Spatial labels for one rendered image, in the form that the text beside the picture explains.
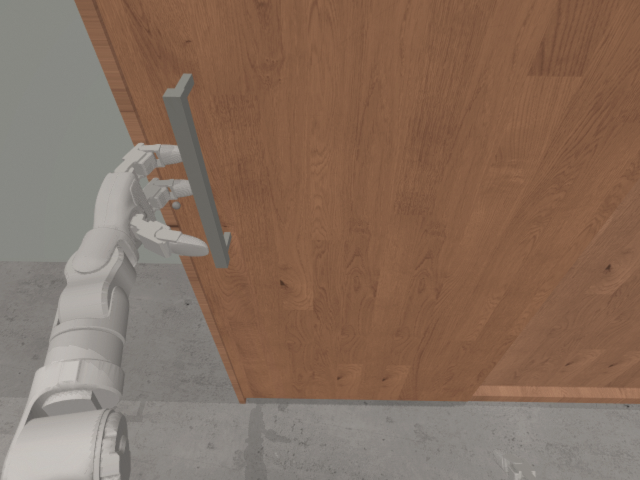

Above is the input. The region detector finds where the robot left upper arm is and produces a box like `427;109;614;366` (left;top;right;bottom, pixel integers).
7;409;131;480

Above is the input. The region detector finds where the wardrobe door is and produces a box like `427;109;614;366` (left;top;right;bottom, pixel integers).
96;0;640;402
481;178;640;388

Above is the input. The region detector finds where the right robot hand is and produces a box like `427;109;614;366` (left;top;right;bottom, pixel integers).
493;448;537;480

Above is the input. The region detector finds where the robot left forearm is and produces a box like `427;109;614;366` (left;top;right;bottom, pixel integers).
1;227;139;480

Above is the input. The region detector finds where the handle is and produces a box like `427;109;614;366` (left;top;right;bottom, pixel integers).
162;74;232;268

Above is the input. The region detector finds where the left robot hand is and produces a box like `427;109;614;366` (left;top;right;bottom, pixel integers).
93;143;209;258

